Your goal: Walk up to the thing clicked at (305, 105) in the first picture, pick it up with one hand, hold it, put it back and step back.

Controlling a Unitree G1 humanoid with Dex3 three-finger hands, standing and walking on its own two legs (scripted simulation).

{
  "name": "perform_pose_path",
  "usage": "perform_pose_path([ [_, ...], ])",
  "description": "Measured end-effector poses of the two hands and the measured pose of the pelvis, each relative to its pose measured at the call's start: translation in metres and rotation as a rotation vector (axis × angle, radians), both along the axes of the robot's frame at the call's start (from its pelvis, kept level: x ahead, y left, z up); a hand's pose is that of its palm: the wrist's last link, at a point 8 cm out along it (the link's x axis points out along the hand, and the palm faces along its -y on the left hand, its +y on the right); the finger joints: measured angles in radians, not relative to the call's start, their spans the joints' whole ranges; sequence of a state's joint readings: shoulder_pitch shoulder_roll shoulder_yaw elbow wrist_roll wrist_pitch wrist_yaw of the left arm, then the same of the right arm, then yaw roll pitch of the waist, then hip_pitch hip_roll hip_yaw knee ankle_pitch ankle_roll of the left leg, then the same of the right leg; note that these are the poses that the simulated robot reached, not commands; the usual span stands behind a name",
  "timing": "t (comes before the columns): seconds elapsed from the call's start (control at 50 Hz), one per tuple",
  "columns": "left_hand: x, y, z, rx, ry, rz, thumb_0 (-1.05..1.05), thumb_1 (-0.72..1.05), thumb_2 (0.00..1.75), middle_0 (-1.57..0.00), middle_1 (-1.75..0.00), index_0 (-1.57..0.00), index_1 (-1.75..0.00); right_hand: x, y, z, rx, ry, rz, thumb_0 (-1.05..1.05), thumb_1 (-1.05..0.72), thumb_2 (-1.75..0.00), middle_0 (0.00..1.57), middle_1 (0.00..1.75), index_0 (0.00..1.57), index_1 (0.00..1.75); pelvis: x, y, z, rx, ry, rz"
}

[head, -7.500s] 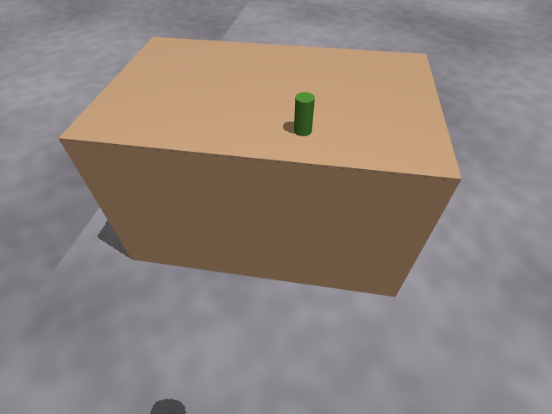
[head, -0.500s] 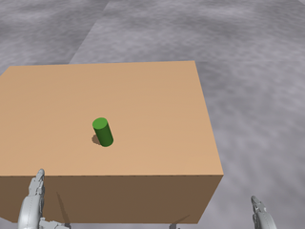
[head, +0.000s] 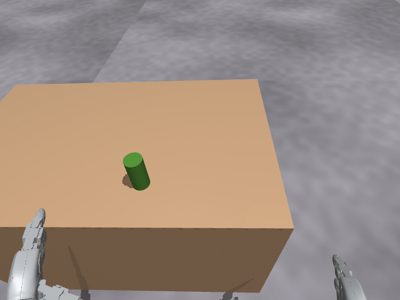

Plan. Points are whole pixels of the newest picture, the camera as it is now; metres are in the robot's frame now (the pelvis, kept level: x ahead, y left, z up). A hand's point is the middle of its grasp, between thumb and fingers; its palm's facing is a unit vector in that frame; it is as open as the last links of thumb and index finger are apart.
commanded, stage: go down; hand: left
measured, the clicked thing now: (137, 172) +0.46 +0.22 -0.07
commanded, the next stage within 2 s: none
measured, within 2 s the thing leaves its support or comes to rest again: neither
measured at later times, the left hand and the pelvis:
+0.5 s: hand (46, 217) +0.26 +0.33 +0.05, palm faces +0.29 -0.94 -0.15, open 17.6 cm; pelvis +0.00 +0.00 -0.01, yaw +1 degrees
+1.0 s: hand (34, 192) +0.31 +0.37 +0.06, palm faces +0.21 -0.98 -0.01, open 17.4 cm; pelvis -0.01 +0.02 -0.02, yaw +0 degrees
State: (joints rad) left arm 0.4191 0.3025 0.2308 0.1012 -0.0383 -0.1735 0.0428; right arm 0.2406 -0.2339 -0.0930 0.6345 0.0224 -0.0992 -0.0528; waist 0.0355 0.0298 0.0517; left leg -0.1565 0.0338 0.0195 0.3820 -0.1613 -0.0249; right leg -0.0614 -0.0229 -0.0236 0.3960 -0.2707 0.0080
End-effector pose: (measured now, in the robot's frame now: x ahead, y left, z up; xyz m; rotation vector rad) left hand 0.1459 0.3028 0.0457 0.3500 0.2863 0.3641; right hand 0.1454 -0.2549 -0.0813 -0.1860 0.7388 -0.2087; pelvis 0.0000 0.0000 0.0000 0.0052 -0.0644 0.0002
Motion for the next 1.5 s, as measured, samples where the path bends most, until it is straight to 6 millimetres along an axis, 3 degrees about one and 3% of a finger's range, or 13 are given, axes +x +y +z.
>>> perform_pose_path([
  [0.2, 0.011, 0.009, 0.000, -0.043, -0.072, 0.015, -0.02, -0.60, 0.04, -0.07, -0.07, -0.07, -0.07, 0.007, 0.006, -0.002, 0.001, -0.003, 0.032, -0.01, 0.49, -0.05, 0.06, 0.05, 0.06, 0.05, 0.001, -0.001, -0.004, -0.003, 0.025, 0.015],
  [0.42, 0.061, 0.057, 0.011, -0.123, -0.201, -0.028, -0.02, -0.58, 0.05, -0.06, -0.08, -0.07, -0.07, 0.006, 0.000, -0.004, -0.024, 0.020, -0.009, -0.01, 0.50, -0.05, 0.06, 0.05, 0.06, 0.05, 0.001, 0.001, -0.010, -0.007, 0.065, 0.018],
  [0.7, 0.108, 0.091, 0.010, -0.268, -0.267, -0.120, -0.02, -0.53, 0.05, -0.05, -0.05, -0.05, -0.05, -0.005, 0.000, -0.003, -0.076, 0.032, -0.030, -0.01, 0.49, -0.05, 0.06, 0.05, 0.06, 0.05, -0.001, 0.010, -0.015, -0.017, 0.129, 0.002],
  [1.08, 0.139, 0.121, 0.011, -0.313, -0.301, -0.147, -0.02, -0.54, 0.04, -0.06, -0.02, -0.05, -0.03, -0.009, 0.012, -0.004, -0.122, 0.001, 0.006, -0.01, 0.50, -0.05, 0.06, 0.05, 0.06, 0.05, -0.005, 0.017, -0.026, -0.035, 0.207, -0.003],
  [1.5, 0.163, 0.138, 0.010, -0.314, -0.294, -0.165, -0.02, -0.57, 0.07, -0.06, -0.04, -0.05, -0.05, -0.007, 0.024, -0.009, -0.133, -0.041, 0.028, -0.01, 0.50, -0.06, 0.06, 0.05, 0.06, 0.05, -0.001, 0.022, -0.041, -0.049, 0.272, -0.008],
])
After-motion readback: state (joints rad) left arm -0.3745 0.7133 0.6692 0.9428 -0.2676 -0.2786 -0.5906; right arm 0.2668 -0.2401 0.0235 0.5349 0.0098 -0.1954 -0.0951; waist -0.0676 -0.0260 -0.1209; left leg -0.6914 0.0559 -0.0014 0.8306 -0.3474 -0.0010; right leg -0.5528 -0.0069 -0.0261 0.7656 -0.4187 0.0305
